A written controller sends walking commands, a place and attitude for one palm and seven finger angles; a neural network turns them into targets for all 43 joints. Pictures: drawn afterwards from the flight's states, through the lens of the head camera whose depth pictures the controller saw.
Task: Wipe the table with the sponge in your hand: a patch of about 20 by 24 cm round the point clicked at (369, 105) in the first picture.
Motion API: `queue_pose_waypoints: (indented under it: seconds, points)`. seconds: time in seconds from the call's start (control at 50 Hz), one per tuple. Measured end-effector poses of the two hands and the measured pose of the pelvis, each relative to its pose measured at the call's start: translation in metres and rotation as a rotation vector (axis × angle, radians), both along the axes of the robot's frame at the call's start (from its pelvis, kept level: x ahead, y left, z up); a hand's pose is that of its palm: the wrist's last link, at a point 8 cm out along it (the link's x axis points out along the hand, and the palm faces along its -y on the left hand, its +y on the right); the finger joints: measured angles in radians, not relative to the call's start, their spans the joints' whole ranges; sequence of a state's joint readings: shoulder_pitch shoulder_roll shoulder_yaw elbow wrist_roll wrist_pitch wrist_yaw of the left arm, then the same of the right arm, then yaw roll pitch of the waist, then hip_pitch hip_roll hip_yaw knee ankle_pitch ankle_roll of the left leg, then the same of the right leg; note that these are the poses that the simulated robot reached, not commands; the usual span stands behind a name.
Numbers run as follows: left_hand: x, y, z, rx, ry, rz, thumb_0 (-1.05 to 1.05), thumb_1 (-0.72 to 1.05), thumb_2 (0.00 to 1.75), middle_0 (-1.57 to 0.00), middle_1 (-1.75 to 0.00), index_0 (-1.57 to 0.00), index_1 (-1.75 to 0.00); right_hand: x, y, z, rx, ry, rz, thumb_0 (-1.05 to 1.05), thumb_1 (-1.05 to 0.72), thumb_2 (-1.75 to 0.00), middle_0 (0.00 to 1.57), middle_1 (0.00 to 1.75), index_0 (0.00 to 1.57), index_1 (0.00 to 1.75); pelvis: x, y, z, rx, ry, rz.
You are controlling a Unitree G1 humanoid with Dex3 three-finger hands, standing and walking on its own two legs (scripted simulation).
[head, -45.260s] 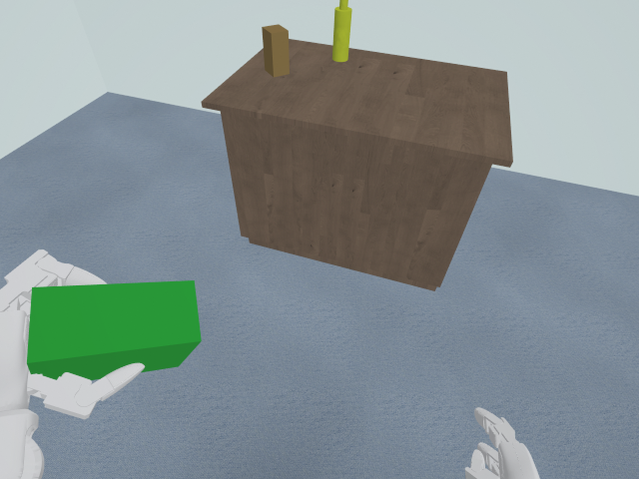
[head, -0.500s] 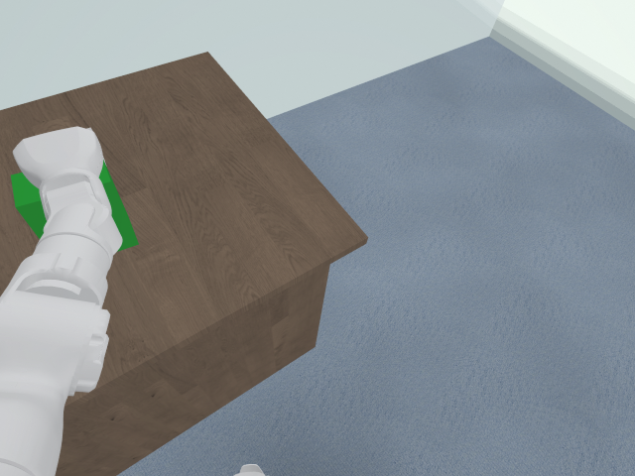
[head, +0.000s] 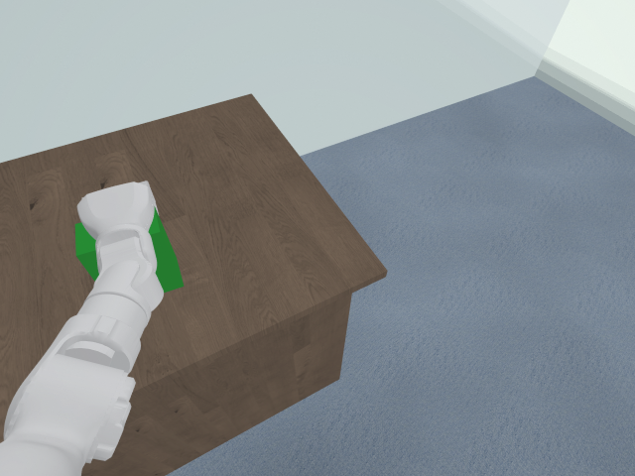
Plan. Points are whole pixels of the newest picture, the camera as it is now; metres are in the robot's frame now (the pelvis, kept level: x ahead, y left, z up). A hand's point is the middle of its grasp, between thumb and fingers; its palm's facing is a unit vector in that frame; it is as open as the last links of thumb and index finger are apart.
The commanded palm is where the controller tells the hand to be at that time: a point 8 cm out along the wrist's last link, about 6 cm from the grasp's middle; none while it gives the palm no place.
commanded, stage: wipe back along the third lane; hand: left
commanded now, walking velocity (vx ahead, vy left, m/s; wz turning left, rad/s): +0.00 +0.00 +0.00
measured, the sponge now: (138, 266) +0.41 +0.28 -0.01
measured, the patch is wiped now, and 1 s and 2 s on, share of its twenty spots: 0.70 0.75 0.75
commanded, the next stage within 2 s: slide back across to the middle lane in 0.74 s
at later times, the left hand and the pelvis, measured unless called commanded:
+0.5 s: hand (143, 266) +0.37 +0.24 +0.05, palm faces -0.04 -0.01 -1.00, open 10.3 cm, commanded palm +0.34 +0.22 +0.08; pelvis -0.01 +0.00 +0.01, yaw +1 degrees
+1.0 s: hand (147, 285) +0.35 +0.23 +0.05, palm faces -0.03 -0.05 -1.00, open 10.3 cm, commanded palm +0.31 +0.22 +0.09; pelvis -0.02 -0.01 +0.01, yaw +0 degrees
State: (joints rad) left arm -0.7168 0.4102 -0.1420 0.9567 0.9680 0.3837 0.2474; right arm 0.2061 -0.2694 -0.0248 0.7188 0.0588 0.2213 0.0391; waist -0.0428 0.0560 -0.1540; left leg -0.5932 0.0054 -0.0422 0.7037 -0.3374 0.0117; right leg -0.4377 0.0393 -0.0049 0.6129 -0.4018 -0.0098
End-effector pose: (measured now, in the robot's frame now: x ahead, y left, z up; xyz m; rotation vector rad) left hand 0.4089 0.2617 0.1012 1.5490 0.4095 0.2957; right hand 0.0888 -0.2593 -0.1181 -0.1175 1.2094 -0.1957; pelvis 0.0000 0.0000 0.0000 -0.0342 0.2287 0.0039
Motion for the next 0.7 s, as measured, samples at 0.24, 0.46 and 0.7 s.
queue_pose_waypoints:
  seconds: [0.24, 0.46, 0.7]
  points:
    - [-0.029, -0.014, 0.000, -0.008, -0.033, -0.012, 0.00, -0.47, 1.02, -0.64, -1.40, -0.65, -1.42, 0.015, 0.008, 0.002, 0.030, -0.040, 0.012, 0.00, -0.90, -0.90, 0.20, 0.30, 0.20, 0.30, -0.001, 0.001, 0.004, 0.007, -0.046, 0.004]
    - [-0.048, -0.026, 0.000, -0.008, -0.028, -0.005, 0.00, -0.47, 1.02, -0.64, -1.40, -0.65, -1.42, 0.032, 0.018, 0.007, 0.052, -0.106, 0.045, 0.00, -0.90, -0.90, 0.20, 0.30, 0.20, 0.30, -0.010, 0.001, 0.005, 0.013, -0.074, 0.010]
    - [-0.069, -0.038, 0.000, -0.008, -0.048, -0.009, 0.00, -0.47, 1.02, -0.64, -1.40, -0.65, -1.42, 0.038, 0.017, 0.011, 0.062, -0.145, 0.064, 0.01, -0.90, -0.90, 0.20, 0.30, 0.20, 0.30, -0.015, -0.003, 0.005, 0.017, -0.100, 0.013]
